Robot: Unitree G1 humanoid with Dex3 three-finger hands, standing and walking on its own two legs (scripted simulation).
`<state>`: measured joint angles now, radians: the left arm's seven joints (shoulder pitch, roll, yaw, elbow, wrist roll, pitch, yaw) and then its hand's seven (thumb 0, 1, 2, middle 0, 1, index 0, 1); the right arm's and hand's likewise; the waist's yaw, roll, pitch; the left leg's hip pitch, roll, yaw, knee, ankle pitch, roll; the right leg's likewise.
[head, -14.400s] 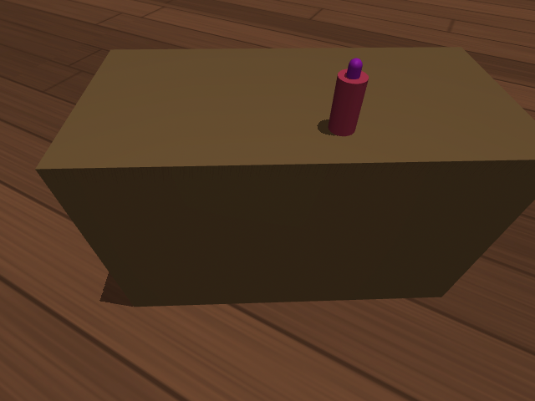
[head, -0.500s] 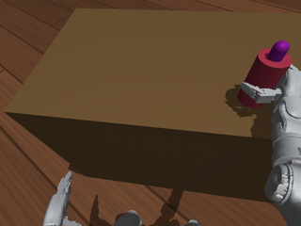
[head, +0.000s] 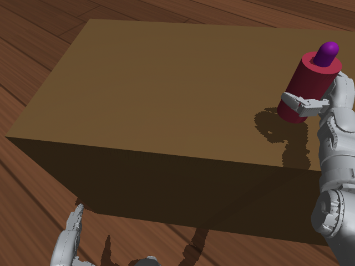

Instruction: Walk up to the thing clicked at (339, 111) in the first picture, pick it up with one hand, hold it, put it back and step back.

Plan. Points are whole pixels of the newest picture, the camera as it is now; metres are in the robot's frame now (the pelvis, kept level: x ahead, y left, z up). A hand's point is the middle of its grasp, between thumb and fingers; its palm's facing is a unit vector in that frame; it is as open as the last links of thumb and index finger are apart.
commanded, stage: settle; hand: right
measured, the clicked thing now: (309, 83) +0.48 -0.22 +0.15
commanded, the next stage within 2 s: lift in 0.02 s
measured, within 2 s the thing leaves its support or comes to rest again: neither
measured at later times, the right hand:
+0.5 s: hand (307, 82) +0.46 -0.21 +0.17, palm faces +0.20 +0.98 +0.00, open 10.0 cm
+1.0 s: hand (332, 83) +0.38 -0.19 +0.24, palm faces +0.19 +0.98 -0.01, open 10.0 cm
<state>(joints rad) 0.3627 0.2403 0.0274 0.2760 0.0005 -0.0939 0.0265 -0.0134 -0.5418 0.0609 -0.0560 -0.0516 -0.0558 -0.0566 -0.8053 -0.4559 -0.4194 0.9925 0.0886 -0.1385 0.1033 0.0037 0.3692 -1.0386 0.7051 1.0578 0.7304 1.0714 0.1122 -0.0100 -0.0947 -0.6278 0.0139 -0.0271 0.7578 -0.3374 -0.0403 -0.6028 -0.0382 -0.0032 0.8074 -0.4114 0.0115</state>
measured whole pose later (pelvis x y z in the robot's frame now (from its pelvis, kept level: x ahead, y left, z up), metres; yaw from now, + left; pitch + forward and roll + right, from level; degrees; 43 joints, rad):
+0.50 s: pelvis +0.01 +0.01 +0.01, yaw +0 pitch +8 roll +0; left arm 0.35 0.24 0.04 0.35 -0.01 -0.10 0.05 -0.01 -0.54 0.06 -0.05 -0.05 -0.05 -0.05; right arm -0.73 -0.38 -0.36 0.84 0.12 -0.06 0.08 0.00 0.41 -1.08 0.71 1.08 0.73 1.09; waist 0.07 -0.03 -0.10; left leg -0.51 0.02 -0.02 0.69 -0.33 -0.03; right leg -0.47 -0.04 0.00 0.72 -0.39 0.02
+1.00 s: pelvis +0.00 +0.01 +0.02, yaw -1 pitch +1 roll +0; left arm 0.33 0.23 0.08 0.46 -0.03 -0.09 0.05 -0.01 -0.54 0.06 -0.04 -0.05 -0.04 -0.05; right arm -0.52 -0.30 -0.29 0.25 0.19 0.35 0.03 0.00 0.41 -1.09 0.72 1.07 0.74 1.08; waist 0.00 -0.06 -0.08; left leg -0.35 0.03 -0.02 0.63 -0.30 -0.04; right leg -0.32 -0.02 0.00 0.64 -0.35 0.02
